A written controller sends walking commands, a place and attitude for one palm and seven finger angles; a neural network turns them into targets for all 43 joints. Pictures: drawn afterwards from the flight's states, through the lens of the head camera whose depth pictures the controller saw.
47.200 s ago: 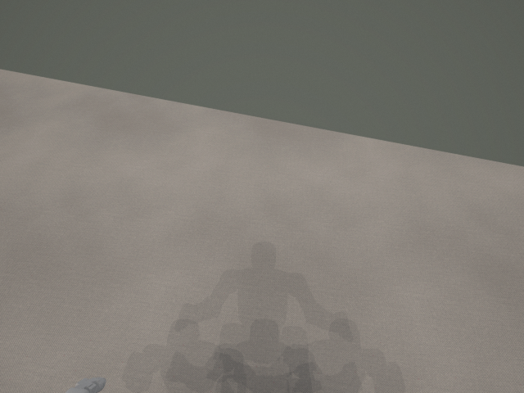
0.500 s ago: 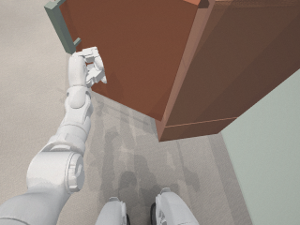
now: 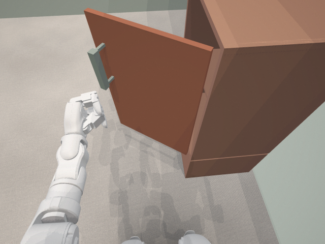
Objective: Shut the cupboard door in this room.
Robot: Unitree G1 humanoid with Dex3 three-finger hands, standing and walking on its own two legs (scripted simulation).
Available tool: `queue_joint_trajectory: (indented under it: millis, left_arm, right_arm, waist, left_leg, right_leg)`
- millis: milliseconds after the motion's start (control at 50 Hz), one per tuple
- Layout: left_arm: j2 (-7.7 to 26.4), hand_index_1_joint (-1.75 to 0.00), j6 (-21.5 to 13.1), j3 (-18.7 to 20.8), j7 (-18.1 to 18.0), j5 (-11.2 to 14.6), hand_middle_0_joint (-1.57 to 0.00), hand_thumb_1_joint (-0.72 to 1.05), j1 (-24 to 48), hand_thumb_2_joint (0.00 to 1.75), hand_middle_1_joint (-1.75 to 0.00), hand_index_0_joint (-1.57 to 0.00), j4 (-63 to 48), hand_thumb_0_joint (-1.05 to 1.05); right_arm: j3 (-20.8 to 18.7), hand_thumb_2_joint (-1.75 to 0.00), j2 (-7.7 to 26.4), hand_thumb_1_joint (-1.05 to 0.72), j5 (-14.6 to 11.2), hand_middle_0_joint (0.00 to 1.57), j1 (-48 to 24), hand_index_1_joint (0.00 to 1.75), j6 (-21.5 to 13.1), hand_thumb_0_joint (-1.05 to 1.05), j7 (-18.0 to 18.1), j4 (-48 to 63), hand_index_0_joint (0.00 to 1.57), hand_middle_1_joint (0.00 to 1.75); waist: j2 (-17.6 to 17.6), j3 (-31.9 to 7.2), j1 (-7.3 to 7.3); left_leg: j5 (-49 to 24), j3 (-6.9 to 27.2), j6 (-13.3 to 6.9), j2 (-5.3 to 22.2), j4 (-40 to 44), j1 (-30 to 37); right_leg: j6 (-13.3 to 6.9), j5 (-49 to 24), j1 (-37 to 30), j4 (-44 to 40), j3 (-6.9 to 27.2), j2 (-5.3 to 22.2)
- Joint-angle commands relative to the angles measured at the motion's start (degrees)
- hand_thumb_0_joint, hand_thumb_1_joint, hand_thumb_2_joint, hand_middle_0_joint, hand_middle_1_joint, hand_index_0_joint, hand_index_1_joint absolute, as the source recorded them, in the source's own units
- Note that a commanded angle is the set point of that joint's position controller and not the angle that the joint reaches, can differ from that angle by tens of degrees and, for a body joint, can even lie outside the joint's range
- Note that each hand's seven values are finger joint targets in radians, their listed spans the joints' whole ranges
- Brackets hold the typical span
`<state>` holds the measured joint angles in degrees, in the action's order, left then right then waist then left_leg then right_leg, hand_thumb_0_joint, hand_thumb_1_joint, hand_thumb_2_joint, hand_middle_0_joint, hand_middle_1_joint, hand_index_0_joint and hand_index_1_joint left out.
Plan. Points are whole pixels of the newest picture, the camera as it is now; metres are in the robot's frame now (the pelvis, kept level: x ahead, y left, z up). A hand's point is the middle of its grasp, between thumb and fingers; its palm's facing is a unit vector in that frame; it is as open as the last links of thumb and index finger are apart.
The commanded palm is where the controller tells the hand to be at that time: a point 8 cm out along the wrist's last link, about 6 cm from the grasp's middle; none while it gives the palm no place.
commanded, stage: draw the hand back to the body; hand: left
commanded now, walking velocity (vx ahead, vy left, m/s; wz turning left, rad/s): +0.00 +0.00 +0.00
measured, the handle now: (103, 67) +0.67 +0.19 +0.00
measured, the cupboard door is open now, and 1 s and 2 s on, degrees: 56 56 56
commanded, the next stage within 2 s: step back with the hand held close in 1.20 s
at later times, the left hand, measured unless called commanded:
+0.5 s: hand (25, 154) +0.28 +0.23 +0.15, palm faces +0.27 -0.92 -0.27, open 3.8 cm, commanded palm +0.23 +0.28 +0.17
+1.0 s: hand out of the picture +0.18 +0.30 +0.21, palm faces +0.51 -0.75 -0.41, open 7.1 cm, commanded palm +0.14 +0.32 +0.22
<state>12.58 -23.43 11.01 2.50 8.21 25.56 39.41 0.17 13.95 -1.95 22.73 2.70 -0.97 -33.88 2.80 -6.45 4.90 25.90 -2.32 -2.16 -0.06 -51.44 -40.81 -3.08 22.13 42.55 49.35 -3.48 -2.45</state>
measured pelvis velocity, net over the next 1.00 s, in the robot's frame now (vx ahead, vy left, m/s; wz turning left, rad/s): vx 0.01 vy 0.02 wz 0.04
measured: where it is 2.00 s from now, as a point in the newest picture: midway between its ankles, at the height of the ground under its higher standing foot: outside the picture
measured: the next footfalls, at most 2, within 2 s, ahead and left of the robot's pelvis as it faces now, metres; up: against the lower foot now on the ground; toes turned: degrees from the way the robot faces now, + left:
none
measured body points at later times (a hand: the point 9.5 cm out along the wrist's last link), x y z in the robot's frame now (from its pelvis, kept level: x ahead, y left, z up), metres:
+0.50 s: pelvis +0.02 +0.02 +0.05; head +0.01 +0.00 +0.50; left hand +0.26 +0.28 +0.17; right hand +0.24 -0.18 -0.03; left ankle -0.01 +0.09 -0.69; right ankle +0.01 -0.09 -0.69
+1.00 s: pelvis +0.01 +0.02 +0.05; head -0.01 -0.01 +0.50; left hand +0.15 +0.33 +0.23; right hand +0.20 -0.20 -0.05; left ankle -0.01 +0.09 -0.69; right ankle +0.02 -0.09 -0.69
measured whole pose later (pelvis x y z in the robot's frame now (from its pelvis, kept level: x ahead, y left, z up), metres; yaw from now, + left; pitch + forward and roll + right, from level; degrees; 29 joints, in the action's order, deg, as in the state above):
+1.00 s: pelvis +0.01 +0.02 +0.05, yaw +2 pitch -3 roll -1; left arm 19.1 -4.3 20.4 -6.3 4.3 -26.5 -20.2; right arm 0.5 14.3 -1.4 12.7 -4.1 3.9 -36.2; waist 5.3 -0.1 -3.9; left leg 15.5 -0.7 -3.5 -3.1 -24.6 -5.7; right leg -1.1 13.3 7.1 23.8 -3.9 -0.4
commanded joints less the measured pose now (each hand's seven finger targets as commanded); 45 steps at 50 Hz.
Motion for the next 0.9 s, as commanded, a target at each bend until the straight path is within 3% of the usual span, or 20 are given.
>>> queue_joint_trajectory:
  millis: [0,60,100,120,140,160,220,260,300,380,480,560,600,680,800,840,880]
  left_arm:
    - [7.3,-1.50,-1.6,-1.1,3.0,2.6,-1.30,0.90,11.0,0.90,-1.50,-1.30,-17.1,0.00]
    - [8.3,-1.41,1.0,-0.7,4.4,4.2,-1.22,0.90,5.9,0.90,-1.41,-1.22,-22.4,0.00]
    - [9.2,-1.35,2.3,0.1,4.9,4.9,-1.16,0.90,3.4,0.90,-1.35,-1.16,-26.0,0.00]
    - [11.5,-1.32,4.8,-3.7,0.8,-1.0,-1.13,0.90,2.5,0.90,-1.32,-1.13,-31.0,0.00]
    - [10.5,-1.29,6.8,-3.5,-1.6,-1.1,-1.11,0.90,1.2,0.90,-1.29,-1.11,-35.0,0.00]
    - [10.1,-1.26,8.4,-4.2,-3.1,-1.8,-1.08,0.90,-1.7,0.90,-1.26,-1.08,-37.1,0.00]
    - [11.6,-1.17,12.0,-2.8,-6.0,-2.6,-1.00,0.90,-5.9,0.90,-1.17,-1.00,-41.1,0.00]
    - [11.3,-1.11,13.6,-2.5,-6.7,-3.1,-0.94,0.90,-9.2,0.90,-1.11,-0.94,-44.2,0.00]
    - [11.7,-1.05,14.8,-2.1,-7.0,-3.4,-0.89,0.90,-12.9,0.90,-1.05,-0.89,-48.0,0.00]
    - [10.4,-0.93,17.1,-2.3,-7.1,-3.6,-0.78,0.90,-21.5,0.90,-0.93,-0.78,-52.4,0.00]
    - [12.6,-0.78,18.1,1.2,-7.6,-4.1,-0.64,0.90,-27.2,0.90,-0.78,-0.64,-60.8,0.00]
    - [14.1,-0.66,18.2,4.9,-8.1,-4.1,-0.53,0.90,-32.6,0.90,-0.66,-0.53,-65.7,0.00]
    - [15.1,-0.60,18.0,6.5,-8.2,-4.0,-0.47,0.90,-34.9,0.90,-0.60,-0.47,-68.0,0.00]
    - [17.9,-0.48,17.6,11.7,-8.8,-3.6,-0.36,0.90,-42.2,0.90,-0.48,-0.36,-70.5,0.00]
    - [20.4,-0.30,15.8,17.6,-9.3,-3.1,-0.20,0.90,-48.7,0.90,-0.30,-0.20,-74.4,0.00]
    - [16.5,-0.30,16.0,13.8,-9.1,-3.4,-0.20,0.90,-48.1,0.90,-0.30,-0.20,-71.5,0.00]
    - [16.3,-0.30,15.8,13.0,-9.2,-3.7,-0.20,0.90,-46.3,0.90,-0.30,-0.20,-70.0,0.00]
  right_arm:
    - [-2.9,-0.90,7.8,-0.90,-0.9,0.20,-2.5,0.30,-3.9,0.00,1.2,7.1,0.20,0.30]
    - [-2.5,-0.90,7.8,-0.90,-1.5,0.20,-5.3,0.30,-4.5,0.00,1.7,8.6,0.20,0.30]
    - [-2.1,-0.90,7.7,-0.90,-1.8,0.20,-7.3,0.30,-5.1,0.00,2.2,9.4,0.20,0.30]
    - [-2.5,-0.90,5.9,-0.90,-1.8,0.20,-11.1,0.30,-3.4,0.00,3.2,10.2,0.20,0.30]
    - [-2.3,-0.90,5.5,-0.90,-1.8,0.20,-11.9,0.30,-3.0,0.00,4.1,11.3,0.20,0.30]
    - [-2.0,-0.90,5.6,-0.90,-1.7,0.20,-13.0,0.30,-2.8,0.00,4.7,11.3,0.20,0.30]
    - [-1.2,-0.90,5.3,-0.90,-1.6,0.20,-14.7,0.30,-2.5,0.00,6.1,10.7,0.20,0.30]
    - [-0.8,-0.90,5.1,-0.90,-1.4,0.20,-15.4,0.30,-2.7,0.00,6.4,10.6,0.20,0.30]
    - [-0.3,-0.90,4.8,-0.90,-1.2,0.20,-15.7,0.30,-3.3,0.00,6.5,10.5,0.20,0.30]
    - [0.1,-0.90,4.9,-0.90,-0.4,0.20,-16.6,0.30,-4.3,0.00,5.8,10.4,0.20,0.30]
    - [0.4,-0.90,4.9,-0.90,0.4,0.20,-17.4,0.30,-5.5,0.00,5.1,10.3,0.20,0.30]
    - [0.4,-0.90,4.4,-0.90,0.7,0.20,-18.1,0.30,-6.1,0.00,4.8,10.2,0.20,0.30]
    - [0.3,-0.90,4.4,-0.90,0.7,0.20,-18.5,0.30,-6.6,0.00,4.6,10.0,0.20,0.30]
    - [-0.2,-0.90,4.7,-0.90,1.0,0.20,-18.7,0.30,-7.6,0.00,4.4,9.2,0.20,0.30]
    - [-0.8,-0.90,4.6,-0.90,0.5,0.20,-19.0,0.30,-9.4,0.00,4.6,8.6,0.20,0.30]
    - [-0.9,-0.90,4.9,-0.90,0.6,0.20,-18.7,0.30,-9.8,0.00,4.5,7.8,0.20,0.30]
    - [-1.3,-0.90,5.6,-0.90,0.6,0.20,-18.6,0.30,-10.1,0.00,4.7,7.3,0.20,0.30]
  waist:
    - [-0.7,-16.9,-1.09]
    - [-2.6,-14.6,-2.22]
    - [-1.7,-13.1,-2.86]
    - [-1.9,-15.0,-4.29]
    - [-2.3,-14.0,-3.69]
    - [-1.4,-12.1,-4.11]
    - [-2.3,-8.4,-4.35]
    - [-2.7,-7.4,-4.56]
    - [0.3,-7.2,-5.06]
    - [-0.6,-2.7,-5.52]
    - [1.5,-1.9,-6.22]
    - [0.4,-1.4,-6.80]
    - [2.1,-0.7,-7.10]
    - [-0.1,0.1,-8.00]
    - [1.3,1.7,-8.63]
    - [0.7,5.7,-7.68]
    - [-2.2,7.8,-7.28]
  left_leg:
    - [-14.0,1.7,0.1,-0.6,9.3,10.5]
    - [-14.6,2.2,0.1,-0.4,11.5,12.2]
    - [-14.8,2.4,0.1,-0.4,12.8,13.6]
    - [-14.8,2.0,0.3,-0.6,16.0,17.2]
    - [-15.2,2.1,0.1,-0.4,17.3,18.8]
    - [-16.1,2.4,0.2,0.0,18.6,20.1]
    - [-18.1,2.8,0.1,0.4,21.8,23.8]
    - [-20.6,3.0,0.3,0.6,23.7,26.9]
    - [-25.1,3.1,0.5,0.7,25.0,30.4]
    - [-29.7,3.7,0.9,1.3,27.7,33.2]
    - [-32.8,4.3,1.9,1.5,29.6,35.8]
    - [-34.1,4.8,2.5,1.8,30.3,36.2]
    - [-33.0,4.7,2.6,1.6,30.7,35.9]
    - [-32.0,5.0,2.5,1.7,30.9,34.3]
    - [-26.5,4.6,2.3,1.6,31.4,32.3]
    - [-23.3,4.7,2.2,1.6,32.0,31.5]
    - [-19.6,5.0,1.6,1.7,32.5,30.7]
  right_leg:
    - [2.1,-17.3,-19.1,-8.8,3.5,1.0]
    - [2.0,-17.4,-21.1,-10.2,3.0,1.3]
    - [1.9,-17.1,-21.9,-10.9,2.8,1.5]
    - [1.8,-14.8,-26.0,-14.1,5.7,2.9]
    - [2.1,-15.3,-27.2,-15.6,5.3,3.1]
    - [1.9,-15.8,-28.3,-16.2,4.8,3.1]
    - [1.9,-17.7,-30.8,-19.2,4.3,3.2]
    - [1.7,-19.4,-32.6,-20.7,3.5,3.1]
    - [1.6,-22.6,-34.6,-22.1,3.1,3.2]
    - [1.5,-24.0,-36.0,-25.1,2.3,2.9]
    - [1.3,-23.9,-38.5,-27.0,1.9,2.7]
    - [1.5,-23.7,-39.3,-27.3,1.3,2.7]
    - [1.4,-22.9,-39.7,-27.8,1.6,2.8]
    - [1.5,-21.9,-40.6,-28.1,1.4,2.7]
    - [1.6,-18.5,-40.1,-28.2,1.5,2.8]
    - [1.7,-15.8,-37.0,-28.6,1.4,2.9]
    - [1.8,-12.8,-35.4,-29.4,1.6,2.8]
